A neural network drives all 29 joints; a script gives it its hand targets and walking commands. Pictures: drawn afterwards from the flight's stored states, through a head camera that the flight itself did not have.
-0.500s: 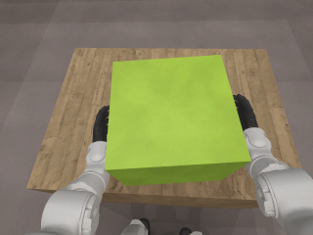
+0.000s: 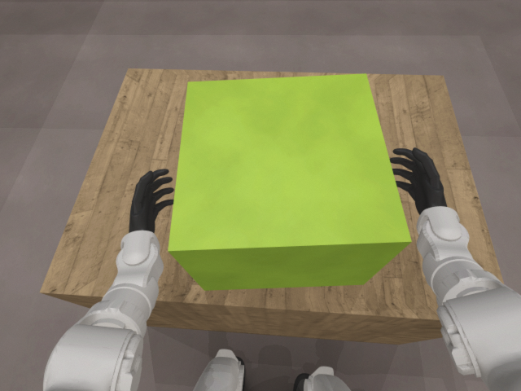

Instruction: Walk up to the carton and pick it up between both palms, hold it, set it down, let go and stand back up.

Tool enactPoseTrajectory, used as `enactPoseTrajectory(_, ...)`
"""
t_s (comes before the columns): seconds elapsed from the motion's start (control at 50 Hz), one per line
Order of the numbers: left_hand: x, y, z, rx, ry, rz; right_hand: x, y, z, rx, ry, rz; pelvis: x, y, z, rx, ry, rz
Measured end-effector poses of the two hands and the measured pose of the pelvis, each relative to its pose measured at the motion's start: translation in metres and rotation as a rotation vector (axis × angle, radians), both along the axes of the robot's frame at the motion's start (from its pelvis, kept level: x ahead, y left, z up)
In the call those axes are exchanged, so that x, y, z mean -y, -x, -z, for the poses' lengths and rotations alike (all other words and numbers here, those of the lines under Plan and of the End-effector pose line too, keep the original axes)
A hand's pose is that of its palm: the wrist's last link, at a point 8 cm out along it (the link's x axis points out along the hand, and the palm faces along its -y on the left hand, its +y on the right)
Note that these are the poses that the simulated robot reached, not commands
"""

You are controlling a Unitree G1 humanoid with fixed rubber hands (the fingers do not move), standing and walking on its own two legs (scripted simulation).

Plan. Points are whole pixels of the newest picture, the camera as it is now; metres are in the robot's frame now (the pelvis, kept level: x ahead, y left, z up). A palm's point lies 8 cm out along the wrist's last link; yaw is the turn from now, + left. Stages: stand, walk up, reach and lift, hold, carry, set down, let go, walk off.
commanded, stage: set down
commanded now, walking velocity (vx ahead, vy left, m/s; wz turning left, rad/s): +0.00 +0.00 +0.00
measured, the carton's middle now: (280, 188) +0.46 +0.03 -0.03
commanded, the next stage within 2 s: none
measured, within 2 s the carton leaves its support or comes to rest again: neither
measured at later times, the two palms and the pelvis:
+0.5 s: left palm (145, 243) +0.33 +0.23 -0.01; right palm (458, 239) +0.37 -0.23 +0.01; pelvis +0.00 +0.00 +0.02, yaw +1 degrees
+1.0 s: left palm (128, 275) +0.27 +0.24 +0.00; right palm (481, 281) +0.31 -0.25 +0.01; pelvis +0.02 +0.01 +0.04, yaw +1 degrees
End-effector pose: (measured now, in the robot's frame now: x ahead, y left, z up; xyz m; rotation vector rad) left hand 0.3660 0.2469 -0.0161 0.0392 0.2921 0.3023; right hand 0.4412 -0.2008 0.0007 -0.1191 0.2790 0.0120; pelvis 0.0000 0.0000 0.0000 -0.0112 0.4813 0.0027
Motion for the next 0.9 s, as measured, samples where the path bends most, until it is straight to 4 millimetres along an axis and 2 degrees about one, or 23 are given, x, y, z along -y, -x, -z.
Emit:
enactPoseTrajectory(0.22,0.006,0.009,-0.018,0.005,0.001,0.037,0.005,0.017,-0.022,-0.021,-0.042,0.012,-0.003,0.007,-0.004,0.064,0.006,-0.017)
enactPoseTrajectory(0.3,0.014,0.014,-0.021,0.019,0.012,0.059,0.012,0.028,-0.022,-0.018,-0.042,0.013,-0.003,0.006,-0.009,0.089,0.009,-0.021)
enactPoseTrajectory(0.48,0.018,0.037,-0.010,-0.026,0.025,0.057,0.031,0.064,-0.007,-0.064,-0.015,0.026,-0.004,0.002,-0.017,0.135,0.000,-0.019)
enactPoseTrajectory(0.62,0.008,0.048,-0.011,-0.017,0.018,0.026,0.027,0.076,-0.007,-0.045,-0.034,0.011,-0.005,0.000,-0.022,0.152,-0.005,-0.019)
enactPoseTrajectory(0.76,0.004,0.067,-0.022,0.001,0.012,0.035,0.018,0.092,-0.012,-0.037,-0.033,-0.013,-0.009,-0.007,-0.034,0.207,0.002,-0.033)
enactPoseTrajectory(0.9,0.005,0.092,-0.025,-0.017,0.007,0.033,0.033,0.119,-0.014,-0.057,-0.027,0.035,-0.013,-0.014,-0.042,0.253,0.001,-0.030)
